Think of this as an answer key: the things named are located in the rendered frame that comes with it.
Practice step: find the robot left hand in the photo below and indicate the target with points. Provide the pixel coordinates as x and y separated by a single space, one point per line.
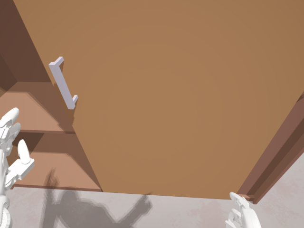
21 167

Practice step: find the handle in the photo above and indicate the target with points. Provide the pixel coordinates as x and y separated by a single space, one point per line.
58 76

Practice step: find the left robot forearm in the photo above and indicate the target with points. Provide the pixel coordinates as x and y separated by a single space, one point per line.
5 217

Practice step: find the wardrobe door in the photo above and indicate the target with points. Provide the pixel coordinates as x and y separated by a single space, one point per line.
175 97
285 138

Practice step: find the robot right hand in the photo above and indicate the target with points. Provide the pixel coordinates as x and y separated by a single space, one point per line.
247 218

